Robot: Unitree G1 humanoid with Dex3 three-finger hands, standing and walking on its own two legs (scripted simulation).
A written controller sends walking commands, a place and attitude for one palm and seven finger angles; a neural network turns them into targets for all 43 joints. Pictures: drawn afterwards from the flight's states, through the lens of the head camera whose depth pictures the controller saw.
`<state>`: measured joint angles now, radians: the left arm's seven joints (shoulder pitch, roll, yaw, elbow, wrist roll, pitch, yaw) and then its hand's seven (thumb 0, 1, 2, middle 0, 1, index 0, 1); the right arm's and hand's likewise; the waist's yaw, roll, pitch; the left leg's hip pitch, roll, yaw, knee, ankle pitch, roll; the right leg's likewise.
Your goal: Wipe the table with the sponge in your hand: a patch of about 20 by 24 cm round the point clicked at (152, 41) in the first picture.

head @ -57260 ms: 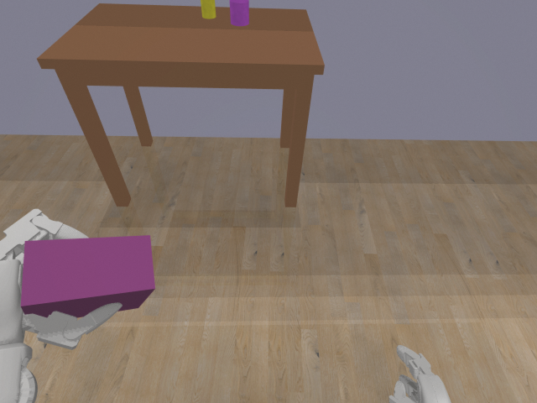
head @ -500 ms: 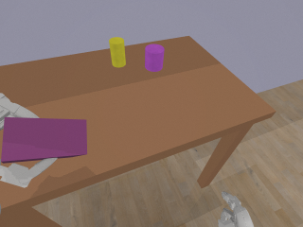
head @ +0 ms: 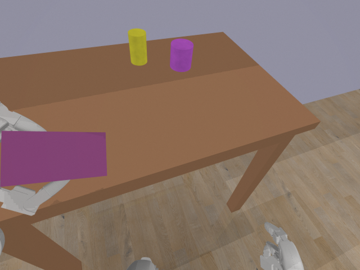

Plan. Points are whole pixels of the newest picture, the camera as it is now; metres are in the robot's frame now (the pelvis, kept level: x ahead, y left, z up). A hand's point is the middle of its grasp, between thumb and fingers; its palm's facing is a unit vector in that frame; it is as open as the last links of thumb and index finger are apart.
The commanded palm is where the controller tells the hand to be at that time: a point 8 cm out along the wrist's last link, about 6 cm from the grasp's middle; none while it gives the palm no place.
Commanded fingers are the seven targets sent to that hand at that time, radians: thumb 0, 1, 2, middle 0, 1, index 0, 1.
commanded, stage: step back with the hand held close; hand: left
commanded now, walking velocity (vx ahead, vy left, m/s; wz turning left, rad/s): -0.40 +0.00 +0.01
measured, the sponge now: (68, 157) +0.24 +0.20 +0.19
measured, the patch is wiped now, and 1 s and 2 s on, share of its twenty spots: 1.00 1.00 1.00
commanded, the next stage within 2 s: stop stepping back and stand still in 0.44 s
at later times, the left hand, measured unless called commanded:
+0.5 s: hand out of the picture +0.09 +0.21 +0.23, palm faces +0.34 -0.88 -0.34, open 9.9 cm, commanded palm +0.04 +0.28 +0.23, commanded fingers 0.00 0.10 1.30 -1.20 -1.60 -1.20 -1.60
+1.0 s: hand out of the picture -0.06 +0.22 +0.23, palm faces +0.43 -0.86 -0.28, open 9.9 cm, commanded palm -0.10 +0.27 +0.23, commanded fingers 0.00 0.10 1.30 -1.20 -1.60 -1.20 -1.60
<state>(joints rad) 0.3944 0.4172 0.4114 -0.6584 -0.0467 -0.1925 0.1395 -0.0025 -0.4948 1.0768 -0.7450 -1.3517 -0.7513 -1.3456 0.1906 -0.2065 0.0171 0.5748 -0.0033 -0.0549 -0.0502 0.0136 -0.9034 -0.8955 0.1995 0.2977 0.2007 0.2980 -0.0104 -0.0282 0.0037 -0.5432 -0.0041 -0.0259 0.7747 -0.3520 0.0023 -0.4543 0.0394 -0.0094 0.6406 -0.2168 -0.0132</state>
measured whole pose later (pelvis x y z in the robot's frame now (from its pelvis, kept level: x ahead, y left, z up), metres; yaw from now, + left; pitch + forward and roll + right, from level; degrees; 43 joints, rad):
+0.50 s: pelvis -0.12 +0.00 +0.01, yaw -1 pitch +1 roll +0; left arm 0.42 0.39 0.36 -0.66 -0.06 -0.20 0.11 0.00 -0.50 1.08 -0.75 -1.35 -0.75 -1.35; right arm 0.17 -0.17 0.02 0.60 0.01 -0.09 -0.03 0.02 -0.90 -0.90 0.20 0.30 0.20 0.30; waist -0.01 -0.04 0.00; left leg -0.54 0.02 0.00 1.00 -0.44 -0.04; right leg -0.40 0.01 0.00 0.54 -0.17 -0.01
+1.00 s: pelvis -0.26 -0.01 +0.01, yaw +0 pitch +0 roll +1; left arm 0.39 0.36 0.35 -0.56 -0.06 -0.12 0.12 0.00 -0.50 1.08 -0.75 -1.35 -0.75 -1.35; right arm 0.24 -0.18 0.05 0.68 0.01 -0.06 -0.05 0.02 -0.90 -0.90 0.20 0.30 0.20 0.30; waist 0.00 -0.06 -0.09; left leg -0.41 0.03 0.07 0.89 -0.43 0.04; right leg -0.39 0.00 -0.05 0.59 -0.26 -0.06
